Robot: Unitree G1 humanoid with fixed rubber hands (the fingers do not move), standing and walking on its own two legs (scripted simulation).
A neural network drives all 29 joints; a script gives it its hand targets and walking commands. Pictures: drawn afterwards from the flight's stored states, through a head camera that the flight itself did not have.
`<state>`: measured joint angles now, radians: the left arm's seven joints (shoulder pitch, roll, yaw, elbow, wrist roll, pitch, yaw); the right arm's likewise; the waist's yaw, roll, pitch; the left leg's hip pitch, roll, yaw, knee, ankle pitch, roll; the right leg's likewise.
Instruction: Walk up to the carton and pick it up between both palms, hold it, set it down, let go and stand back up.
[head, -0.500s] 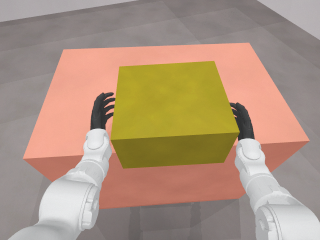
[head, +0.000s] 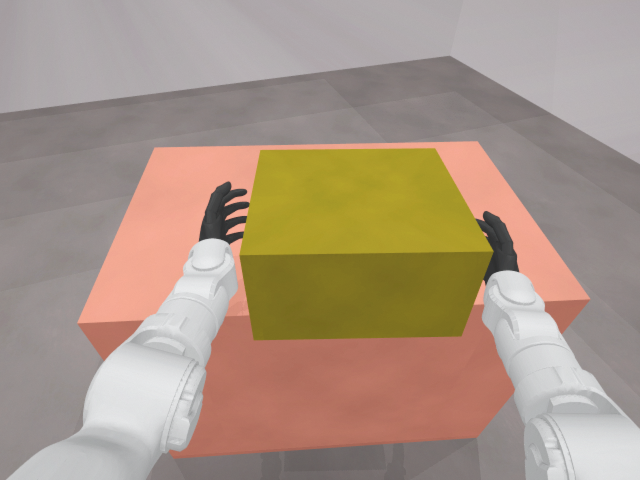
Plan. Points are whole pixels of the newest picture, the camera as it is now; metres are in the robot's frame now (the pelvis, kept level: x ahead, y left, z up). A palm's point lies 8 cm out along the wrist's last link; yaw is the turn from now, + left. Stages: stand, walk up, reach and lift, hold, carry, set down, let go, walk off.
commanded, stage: reach and lift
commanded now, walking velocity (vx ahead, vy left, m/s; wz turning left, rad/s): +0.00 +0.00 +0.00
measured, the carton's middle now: (352, 235) +0.48 -0.01 +0.07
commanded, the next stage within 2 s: hold in 1.60 s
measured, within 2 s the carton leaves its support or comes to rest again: neither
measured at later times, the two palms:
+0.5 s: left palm (204, 230) +0.39 +0.18 +0.15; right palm (516, 261) +0.38 -0.19 +0.14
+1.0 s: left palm (197, 221) +0.38 +0.18 +0.18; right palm (521, 258) +0.37 -0.19 +0.15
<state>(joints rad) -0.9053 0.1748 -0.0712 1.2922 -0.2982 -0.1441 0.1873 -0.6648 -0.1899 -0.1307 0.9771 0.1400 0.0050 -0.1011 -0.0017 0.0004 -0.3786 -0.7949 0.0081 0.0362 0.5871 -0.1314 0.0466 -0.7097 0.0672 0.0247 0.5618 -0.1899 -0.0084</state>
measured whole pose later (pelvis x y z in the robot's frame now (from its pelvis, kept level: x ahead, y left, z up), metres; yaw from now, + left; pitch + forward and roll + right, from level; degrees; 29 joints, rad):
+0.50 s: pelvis -0.01 +0.00 +0.00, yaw +0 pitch +11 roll -2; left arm -0.88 0.19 -0.05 1.09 -0.26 0.18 0.23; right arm -0.69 -0.22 -0.13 0.88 0.17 0.28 -0.10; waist 0.01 0.00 -0.32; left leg -0.65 0.01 0.04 0.59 -0.13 0.05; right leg -0.56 0.07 0.02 0.56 -0.19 -0.01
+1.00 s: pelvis -0.02 +0.00 +0.01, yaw +1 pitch +7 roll -2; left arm -0.91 0.18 0.04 1.03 -0.12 0.33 0.21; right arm -0.72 -0.22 -0.13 0.88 0.17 0.35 -0.10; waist 0.01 0.00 -0.28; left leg -0.58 0.01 0.04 0.58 -0.13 0.05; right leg -0.50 0.07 0.02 0.56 -0.19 -0.01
